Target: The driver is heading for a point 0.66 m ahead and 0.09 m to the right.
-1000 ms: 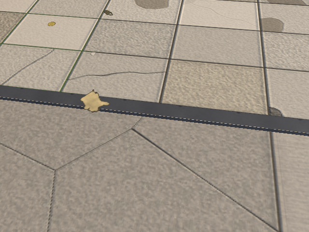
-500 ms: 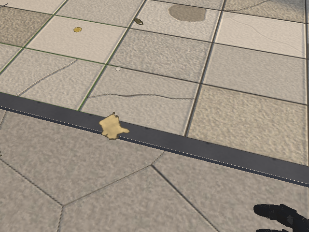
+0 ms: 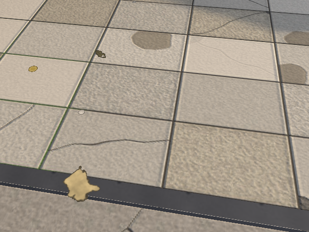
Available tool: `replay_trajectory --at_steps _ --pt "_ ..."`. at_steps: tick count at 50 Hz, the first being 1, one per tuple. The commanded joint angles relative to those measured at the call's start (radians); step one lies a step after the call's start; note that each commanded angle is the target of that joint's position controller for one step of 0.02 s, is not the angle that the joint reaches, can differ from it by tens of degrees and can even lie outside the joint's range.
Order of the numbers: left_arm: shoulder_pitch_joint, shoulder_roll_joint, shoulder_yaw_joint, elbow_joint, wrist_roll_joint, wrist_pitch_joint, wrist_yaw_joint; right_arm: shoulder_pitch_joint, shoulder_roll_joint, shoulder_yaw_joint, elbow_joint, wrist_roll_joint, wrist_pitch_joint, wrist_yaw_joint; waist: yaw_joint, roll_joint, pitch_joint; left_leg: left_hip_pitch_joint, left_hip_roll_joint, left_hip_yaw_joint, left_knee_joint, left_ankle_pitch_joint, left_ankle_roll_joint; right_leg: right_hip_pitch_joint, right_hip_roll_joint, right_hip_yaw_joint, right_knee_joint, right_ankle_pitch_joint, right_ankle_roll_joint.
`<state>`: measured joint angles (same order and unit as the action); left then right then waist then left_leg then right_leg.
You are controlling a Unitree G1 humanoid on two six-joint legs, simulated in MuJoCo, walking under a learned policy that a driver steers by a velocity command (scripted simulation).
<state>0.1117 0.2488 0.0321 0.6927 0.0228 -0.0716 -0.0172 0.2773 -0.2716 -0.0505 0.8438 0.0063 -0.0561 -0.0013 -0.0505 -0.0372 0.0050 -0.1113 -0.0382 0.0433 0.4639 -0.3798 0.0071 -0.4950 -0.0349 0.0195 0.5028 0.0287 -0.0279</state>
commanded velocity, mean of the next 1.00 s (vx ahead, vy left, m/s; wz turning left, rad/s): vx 0.04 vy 0.00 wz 0.00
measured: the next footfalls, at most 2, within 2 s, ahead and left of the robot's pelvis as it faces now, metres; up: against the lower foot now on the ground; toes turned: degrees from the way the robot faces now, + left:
left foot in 0.28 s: +0.08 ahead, +0.14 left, +0.00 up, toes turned +0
left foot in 1.58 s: +0.44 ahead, +0.11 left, +0.00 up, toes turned +1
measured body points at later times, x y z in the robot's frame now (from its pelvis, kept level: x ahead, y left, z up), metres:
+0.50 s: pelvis +0.07 +0.00 +0.00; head +0.07 +0.01 +0.45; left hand +0.19 +0.25 -0.12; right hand +0.12 -0.26 -0.13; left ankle +0.04 +0.14 -0.73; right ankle +0.13 -0.11 -0.73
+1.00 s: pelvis +0.09 +0.01 +0.00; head +0.10 +0.01 +0.45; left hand +0.18 +0.26 -0.14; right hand +0.11 -0.24 -0.15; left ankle +0.04 +0.14 -0.73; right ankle +0.13 -0.11 -0.73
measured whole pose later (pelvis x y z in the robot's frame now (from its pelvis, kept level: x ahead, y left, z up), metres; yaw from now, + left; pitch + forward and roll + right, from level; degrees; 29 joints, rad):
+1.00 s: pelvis +0.09 +0.01 +0.00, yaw +0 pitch -2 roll +0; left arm 0.15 0.20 0.05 1.02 -0.01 0.02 0.04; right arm 0.27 -0.20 -0.03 1.06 0.01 -0.01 -0.04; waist -0.01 0.00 0.03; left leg -0.14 0.02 0.00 0.54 -0.38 -0.01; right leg -0.30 0.00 0.00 0.57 -0.28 -0.02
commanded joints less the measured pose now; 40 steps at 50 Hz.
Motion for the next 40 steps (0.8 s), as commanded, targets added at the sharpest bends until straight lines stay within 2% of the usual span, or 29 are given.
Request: replay_trajectory --at_steps 1,2,3,4,5,6,7,9,11,13,14,15,16,17,18,22,29,40 --pt "0.164 0.177 0.049 -0.033 0.031 -0.002 0.017 0.175 -0.004 0.016 -0.024 -0.022 -0.015 0.000 0.031 -0.220 -0.324 -0.312 0.018 -0.049 0.466 -0.099 -0.024 0.641 -0.331 0.338 0.011 0.800 -0.269" --pt "0.189 0.104 0.031 -0.023 0.007 0.009 0.010 0.144 -0.068 0.005 -0.013 -0.009 0.001 0.002 0.067 -0.205 -0.363 -0.346 0.032 -0.119 0.569 -0.312 -0.050 0.616 -0.339 0.413 -0.036 0.665 -0.304" --pt "0.157 0.093 0.025 -0.019 -0.006 0.017 0.003 0.093 -0.109 -0.008 -0.021 0.005 0.020 0.002 0.066 -0.136 -0.304 -0.385 0.060 -0.138 0.619 -0.311 -0.058 0.552 -0.306 0.387 -0.067 0.446 -0.276" --pt "0.111 0.097 0.025 -0.020 -0.006 0.023 0.002 0.040 -0.103 -0.011 -0.024 0.008 0.042 -0.007 0.059 -0.067 -0.244 -0.408 0.083 -0.130 0.616 -0.270 -0.061 0.467 -0.280 0.367 -0.105 0.240 -0.243" --pt "0.050 0.100 0.025 -0.027 -0.005 0.029 0.003 -0.001 -0.101 -0.015 -0.032 0.002 0.063 -0.016 0.047 -0.047 -0.176 -0.395 0.101 -0.125 0.562 -0.225 -0.066 0.358 -0.255 0.333 -0.151 0.079 -0.217" --pt "0.000 0.109 0.028 -0.030 0.001 0.035 0.007 -0.011 -0.092 -0.015 -0.033 -0.001 0.080 -0.024 0.025 -0.077 -0.143 -0.336 0.114 -0.119 0.486 -0.176 -0.068 0.259 -0.225 0.296 -0.190 -0.047 -0.189" --pt "-0.027 0.113 0.031 -0.030 0.008 0.042 0.012 -0.001 -0.074 -0.012 -0.022 -0.002 0.089 -0.031 0.014 -0.105 -0.122 -0.270 0.099 -0.094 0.420 -0.139 -0.071 0.184 -0.190 0.253 -0.217 -0.113 -0.175" --pt "-0.030 0.100 0.030 -0.018 0.011 0.046 0.021 0.028 -0.054 -0.008 0.007 -0.008 0.090 -0.038 0.012 -0.118 -0.133 -0.174 0.084 -0.070 0.313 -0.047 -0.063 0.142 -0.157 0.193 -0.230 -0.197 -0.166" --pt "-0.034 0.090 0.028 -0.003 -0.002 0.049 0.027 0.042 -0.046 -0.009 0.030 -0.012 0.088 -0.036 0.005 -0.105 -0.137 -0.097 0.073 -0.049 0.186 0.088 -0.046 0.121 -0.142 0.168 -0.227 -0.325 -0.151" --pt "-0.011 0.067 0.021 0.022 -0.011 0.053 0.030 0.032 -0.042 -0.007 0.037 -0.030 0.085 -0.031 0.003 -0.084 -0.103 -0.030 0.067 -0.036 0.063 0.176 -0.015 0.073 -0.107 0.144 -0.226 -0.510 -0.092" --pt "0.008 0.056 0.017 0.037 -0.007 0.052 0.029 0.012 -0.063 -0.007 0.025 -0.041 0.083 -0.032 0.015 -0.055 -0.064 -0.039 0.111 -0.086 0.015 0.174 0.010 0.052 -0.084 0.133 -0.210 -0.571 -0.048" --pt "0.028 0.067 0.023 0.038 -0.004 0.051 0.028 -0.011 -0.116 -0.018 0.019 -0.031 0.081 -0.037 0.051 0.017 -0.014 -0.131 0.142 -0.116 -0.013 0.045 0.037 0.074 -0.036 0.088 -0.184 -0.558 -0.015" --pt "0.020 0.071 0.027 0.040 -0.004 0.050 0.032 -0.024 -0.110 -0.021 0.034 -0.020 0.075 -0.037 0.057 0.096 0.016 -0.257 0.131 -0.125 -0.049 -0.110 0.048 0.164 0.002 0.038 -0.136 -0.470 0.005" --pt "0.012 0.070 0.028 0.043 -0.004 0.049 0.035 -0.046 -0.077 -0.012 0.035 -0.021 0.064 -0.037 0.061 0.125 0.025 -0.311 0.128 -0.127 -0.084 -0.134 0.036 0.231 0.005 0.030 -0.091 -0.395 0.005" --pt "0.019 0.059 0.028 0.051 -0.006 0.049 0.038 -0.063 -0.060 -0.007 0.040 -0.025 0.053 -0.037 0.071 0.147 0.022 -0.325 0.128 -0.127 -0.097 -0.107 0.020 0.266 0.004 0.025 -0.069 -0.340 -0.004" --pt "0.037 0.051 0.031 0.085 -0.008 0.052 0.039 -0.031 -0.057 -0.006 0.068 -0.013 0.028 -0.036 0.057 0.095 0.004 -0.254 0.114 -0.108 -0.061 0.032 -0.001 0.279 0.003 0.023 -0.048 -0.217 -0.027" --pt "0.040 0.051 0.036 0.143 -0.017 0.058 0.039 0.007 -0.051 -0.004 0.113 -0.008 0.031 -0.039 0.041 0.043 -0.027 -0.183 0.097 -0.086 -0.026 0.184 0.001 0.319 0.000 0.015 -0.016 -0.029 -0.026" --pt "0.028 0.059 0.039 0.232 -0.023 0.074 0.052 0.010 -0.028 0.000 0.168 -0.008 0.043 -0.042 0.043 0.040 -0.009 -0.150 0.079 -0.062 -0.038 0.224 -0.003 0.338 -0.002 0.014 -0.017 -0.007 -0.023"
Velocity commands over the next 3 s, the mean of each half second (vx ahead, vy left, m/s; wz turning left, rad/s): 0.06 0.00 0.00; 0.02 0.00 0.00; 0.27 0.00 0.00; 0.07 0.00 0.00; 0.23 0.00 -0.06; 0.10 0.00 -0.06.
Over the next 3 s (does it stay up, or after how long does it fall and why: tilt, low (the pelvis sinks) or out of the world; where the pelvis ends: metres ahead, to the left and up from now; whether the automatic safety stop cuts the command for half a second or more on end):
stays up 0.60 0.01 0.00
